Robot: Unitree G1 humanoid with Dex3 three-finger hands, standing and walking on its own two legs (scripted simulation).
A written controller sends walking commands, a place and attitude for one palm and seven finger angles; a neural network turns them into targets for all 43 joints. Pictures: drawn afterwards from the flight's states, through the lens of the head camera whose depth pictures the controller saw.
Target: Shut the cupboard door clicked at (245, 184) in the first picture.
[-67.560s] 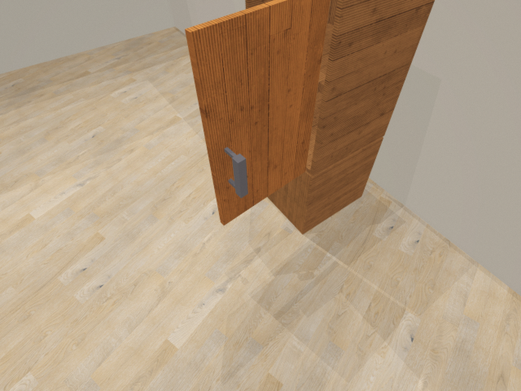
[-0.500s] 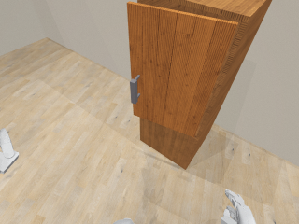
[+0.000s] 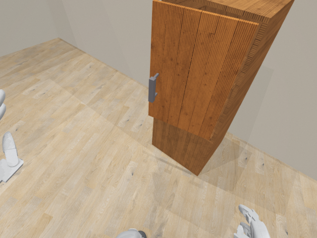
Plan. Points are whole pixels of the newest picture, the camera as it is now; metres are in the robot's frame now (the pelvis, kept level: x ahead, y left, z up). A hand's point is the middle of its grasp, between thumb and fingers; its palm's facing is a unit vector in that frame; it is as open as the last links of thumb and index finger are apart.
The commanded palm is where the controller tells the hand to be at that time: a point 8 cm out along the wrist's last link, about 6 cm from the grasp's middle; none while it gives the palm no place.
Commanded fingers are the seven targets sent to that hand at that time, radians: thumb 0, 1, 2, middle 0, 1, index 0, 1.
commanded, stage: step back with the hand held close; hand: left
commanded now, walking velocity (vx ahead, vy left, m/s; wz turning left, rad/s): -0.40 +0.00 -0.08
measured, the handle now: (154, 87) +0.77 +0.07 -0.09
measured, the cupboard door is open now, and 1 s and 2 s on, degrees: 12 12 12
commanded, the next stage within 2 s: stop stepping back and stand still in 0.10 s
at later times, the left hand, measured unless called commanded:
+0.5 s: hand out of the picture +0.10 +0.36 +0.18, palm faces +0.48 -0.83 -0.27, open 7.5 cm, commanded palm +0.01 +0.38 +0.19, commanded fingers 0.00 0.90 0.90 -0.20 -0.30 -0.20 -0.30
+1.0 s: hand out of the picture +0.02 +0.38 +0.18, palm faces +0.30 -0.81 -0.50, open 7.5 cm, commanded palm -0.04 +0.43 +0.19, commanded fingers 0.00 0.90 0.90 -0.20 -0.30 -0.20 -0.30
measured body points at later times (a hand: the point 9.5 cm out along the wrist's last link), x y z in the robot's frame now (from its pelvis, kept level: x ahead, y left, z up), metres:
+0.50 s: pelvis -0.13 +0.09 +0.01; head -0.14 +0.14 +0.45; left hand +0.07 +0.41 +0.20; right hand +0.00 -0.15 -0.06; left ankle +0.00 +0.13 -0.72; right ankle -0.14 -0.06 -0.67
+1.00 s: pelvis -0.21 +0.14 +0.00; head -0.20 +0.16 +0.45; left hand +0.00 +0.42 +0.21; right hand -0.11 -0.09 -0.09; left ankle -0.13 +0.28 -0.72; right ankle -0.22 +0.06 -0.72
